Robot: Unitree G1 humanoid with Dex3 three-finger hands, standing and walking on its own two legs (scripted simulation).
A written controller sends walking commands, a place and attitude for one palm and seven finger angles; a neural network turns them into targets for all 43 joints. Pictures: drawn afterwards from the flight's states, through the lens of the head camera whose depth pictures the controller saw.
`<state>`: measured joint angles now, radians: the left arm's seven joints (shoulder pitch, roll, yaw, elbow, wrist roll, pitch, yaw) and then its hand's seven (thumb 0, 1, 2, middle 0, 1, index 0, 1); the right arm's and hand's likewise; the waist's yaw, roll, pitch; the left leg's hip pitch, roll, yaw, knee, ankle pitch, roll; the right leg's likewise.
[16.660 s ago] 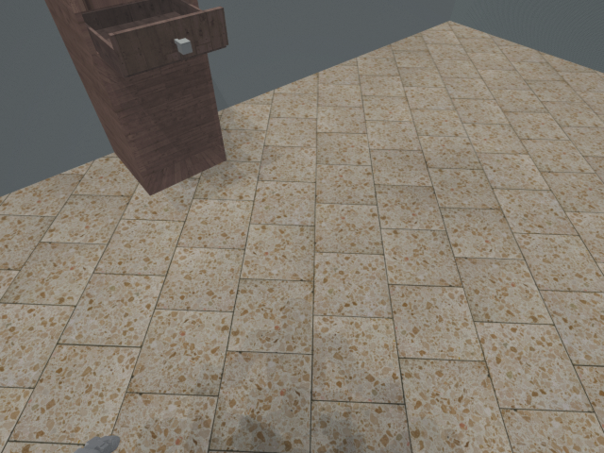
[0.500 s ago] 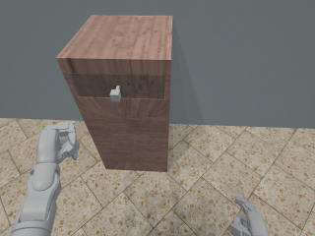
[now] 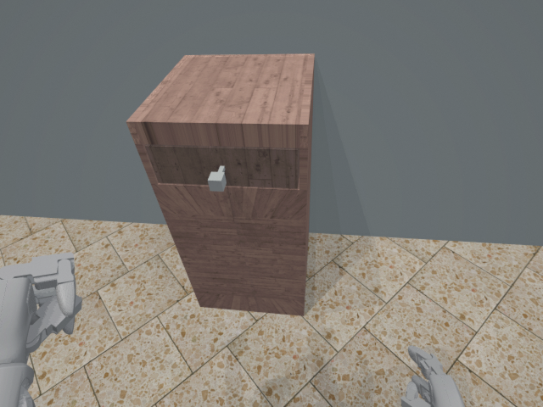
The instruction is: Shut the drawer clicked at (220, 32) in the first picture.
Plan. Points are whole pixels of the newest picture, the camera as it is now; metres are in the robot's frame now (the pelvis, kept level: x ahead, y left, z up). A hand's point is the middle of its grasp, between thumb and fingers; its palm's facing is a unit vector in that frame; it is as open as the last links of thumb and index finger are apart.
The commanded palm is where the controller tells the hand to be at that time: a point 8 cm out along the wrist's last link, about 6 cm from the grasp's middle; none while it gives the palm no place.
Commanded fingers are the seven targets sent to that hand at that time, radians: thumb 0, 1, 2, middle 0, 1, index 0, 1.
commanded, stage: draw the hand back to the body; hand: left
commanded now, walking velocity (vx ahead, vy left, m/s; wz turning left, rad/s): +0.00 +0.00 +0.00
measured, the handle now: (219, 176) +0.63 +0.23 -0.03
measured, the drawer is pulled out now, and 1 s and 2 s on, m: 0.00 0.00 0.00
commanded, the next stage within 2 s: step back with the hand held close in 0.10 s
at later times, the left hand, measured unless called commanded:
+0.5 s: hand (69, 314) +0.16 +0.25 +0.15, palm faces +0.33 -0.81 -0.48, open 3.3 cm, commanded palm +0.11 +0.30 +0.17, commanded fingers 0.00 0.90 0.90 -1.40 -1.60 -1.40 -1.60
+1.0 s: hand (18, 367) +0.10 +0.27 +0.16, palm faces +0.38 -0.81 -0.45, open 3.3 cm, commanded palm +0.04 +0.31 +0.17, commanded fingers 0.00 0.90 0.90 -1.40 -1.60 -1.40 -1.60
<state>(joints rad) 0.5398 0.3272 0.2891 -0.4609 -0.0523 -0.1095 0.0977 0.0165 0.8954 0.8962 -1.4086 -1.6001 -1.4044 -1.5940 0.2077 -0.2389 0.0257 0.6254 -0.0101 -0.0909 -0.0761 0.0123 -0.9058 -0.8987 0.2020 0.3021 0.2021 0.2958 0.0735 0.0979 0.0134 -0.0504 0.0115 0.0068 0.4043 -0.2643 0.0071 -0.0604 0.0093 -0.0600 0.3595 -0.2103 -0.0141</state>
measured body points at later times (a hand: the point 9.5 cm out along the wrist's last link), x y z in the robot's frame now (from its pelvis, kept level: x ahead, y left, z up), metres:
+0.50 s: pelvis -0.02 +0.02 +0.00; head -0.02 +0.00 +0.45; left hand +0.14 +0.29 +0.18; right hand +0.14 -0.23 -0.09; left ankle -0.02 +0.11 -0.74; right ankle +0.00 -0.11 -0.74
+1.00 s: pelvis -0.09 +0.03 -0.02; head -0.08 +0.04 +0.43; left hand +0.08 +0.31 +0.18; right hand +0.07 -0.22 -0.09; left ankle -0.02 +0.11 -0.74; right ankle -0.03 -0.11 -0.73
